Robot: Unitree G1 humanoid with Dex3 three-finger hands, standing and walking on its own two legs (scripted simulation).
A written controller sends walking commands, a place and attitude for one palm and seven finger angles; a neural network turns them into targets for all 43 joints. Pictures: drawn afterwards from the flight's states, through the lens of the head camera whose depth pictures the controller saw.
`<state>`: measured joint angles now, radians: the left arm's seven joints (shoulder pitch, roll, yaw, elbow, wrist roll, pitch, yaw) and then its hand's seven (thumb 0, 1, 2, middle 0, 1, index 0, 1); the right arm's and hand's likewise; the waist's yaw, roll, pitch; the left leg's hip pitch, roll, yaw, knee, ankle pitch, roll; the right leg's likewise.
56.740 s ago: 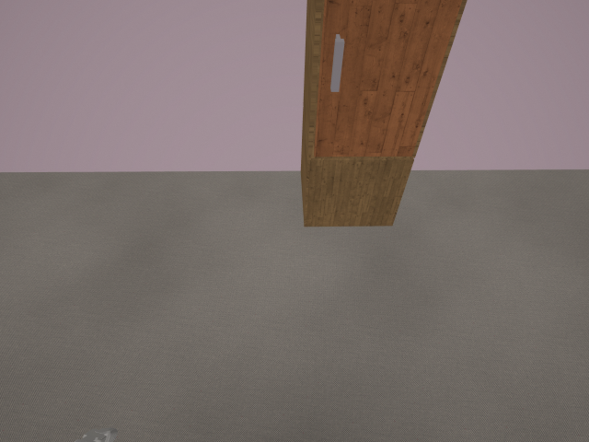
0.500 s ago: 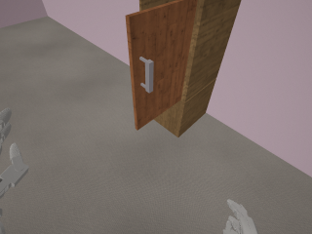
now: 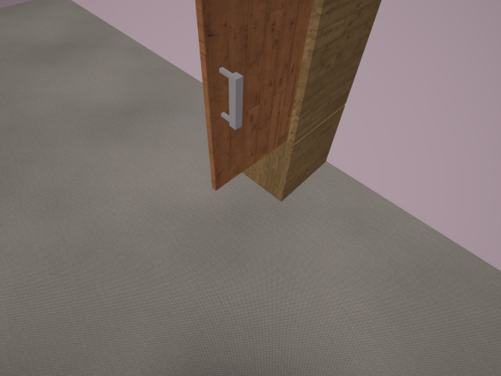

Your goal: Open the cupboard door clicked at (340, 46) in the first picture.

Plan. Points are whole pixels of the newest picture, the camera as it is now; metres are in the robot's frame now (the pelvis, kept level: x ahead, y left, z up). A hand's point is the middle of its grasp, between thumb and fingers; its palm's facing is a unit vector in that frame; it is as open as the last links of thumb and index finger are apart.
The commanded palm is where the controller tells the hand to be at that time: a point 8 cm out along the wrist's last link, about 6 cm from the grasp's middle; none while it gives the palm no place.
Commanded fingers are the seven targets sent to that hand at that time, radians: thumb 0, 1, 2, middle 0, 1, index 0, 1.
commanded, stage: let the arm hang, fingers relaxed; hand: left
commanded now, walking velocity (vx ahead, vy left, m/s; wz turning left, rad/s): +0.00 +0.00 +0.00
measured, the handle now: (229, 98) +0.72 +0.09 +0.02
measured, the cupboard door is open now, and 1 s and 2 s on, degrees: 88 88 88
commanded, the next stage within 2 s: look to check the result in 0.74 s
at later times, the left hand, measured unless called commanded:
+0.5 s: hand out of the picture +0.08 +0.23 -0.15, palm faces +0.01 -0.94 -0.34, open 7.4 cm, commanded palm none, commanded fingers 0.00 0.90 0.90 -0.20 -0.30 -0.20 -0.30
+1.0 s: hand out of the picture +0.11 +0.22 -0.15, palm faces -0.02 -0.94 -0.33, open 7.4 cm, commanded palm none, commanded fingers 0.00 0.90 0.90 -0.20 -0.30 -0.20 -0.30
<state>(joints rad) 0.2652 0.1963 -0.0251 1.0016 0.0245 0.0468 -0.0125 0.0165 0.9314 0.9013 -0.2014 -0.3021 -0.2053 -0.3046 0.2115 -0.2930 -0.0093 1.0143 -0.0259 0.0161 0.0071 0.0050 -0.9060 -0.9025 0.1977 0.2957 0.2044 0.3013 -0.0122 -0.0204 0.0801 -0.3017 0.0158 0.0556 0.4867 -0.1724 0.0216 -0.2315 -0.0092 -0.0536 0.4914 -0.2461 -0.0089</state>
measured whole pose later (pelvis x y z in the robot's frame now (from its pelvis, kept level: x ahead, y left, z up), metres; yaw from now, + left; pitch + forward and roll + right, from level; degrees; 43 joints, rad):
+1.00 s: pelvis +0.04 -0.02 +0.01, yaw +0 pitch -2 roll +0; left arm 0.12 0.30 0.01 1.14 0.01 -0.01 0.00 0.01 0.91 0.90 -0.20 -0.30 -0.20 -0.30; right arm 0.13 -0.32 -0.01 1.13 -0.02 0.00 0.00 0.00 -0.91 -0.90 0.20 0.30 0.20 0.30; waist -0.01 0.02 0.06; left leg -0.14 0.03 0.05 0.31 -0.15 -0.02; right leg -0.07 0.02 -0.06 0.31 -0.22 -0.04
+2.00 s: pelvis +0.06 -0.03 +0.01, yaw -1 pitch -1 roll +0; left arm 0.12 0.31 0.01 1.14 0.01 -0.01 0.01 0.01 0.91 0.90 -0.20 -0.30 -0.20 -0.30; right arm 0.14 -0.32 -0.01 1.14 -0.02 0.00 -0.01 0.00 -0.90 -0.90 0.20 0.30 0.21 0.30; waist -0.01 0.02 0.06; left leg -0.11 0.05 0.06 0.30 -0.16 -0.03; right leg -0.04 0.03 -0.05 0.29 -0.23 -0.05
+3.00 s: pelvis +0.06 -0.03 +0.01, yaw -2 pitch -1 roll +0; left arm 0.12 0.31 0.01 1.12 0.01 -0.01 0.01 0.01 0.91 0.90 -0.20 -0.30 -0.20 -0.30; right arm 0.12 -0.32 -0.01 1.12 -0.02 0.00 -0.01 0.00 -0.90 -0.90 0.20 0.30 0.21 0.30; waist 0.00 0.02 0.05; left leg -0.11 0.05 0.07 0.31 -0.18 -0.03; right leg -0.04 0.04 -0.03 0.30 -0.24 -0.05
